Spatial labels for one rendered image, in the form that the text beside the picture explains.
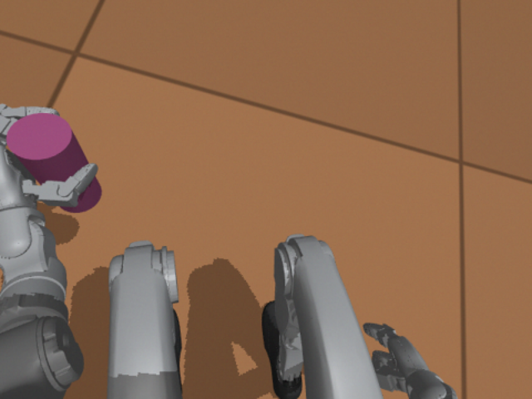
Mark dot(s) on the right robot foot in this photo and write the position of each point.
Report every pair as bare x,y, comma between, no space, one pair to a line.
282,388

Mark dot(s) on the left robot arm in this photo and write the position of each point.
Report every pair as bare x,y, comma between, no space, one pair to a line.
39,357

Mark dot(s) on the right robot hand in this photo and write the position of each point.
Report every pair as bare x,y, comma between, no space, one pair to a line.
393,368

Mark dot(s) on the left robot hand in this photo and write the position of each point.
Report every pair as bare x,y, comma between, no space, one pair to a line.
18,186

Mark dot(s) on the right robot arm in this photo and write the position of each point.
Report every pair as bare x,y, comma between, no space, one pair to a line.
425,384

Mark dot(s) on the can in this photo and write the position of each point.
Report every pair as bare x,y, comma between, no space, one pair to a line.
48,148

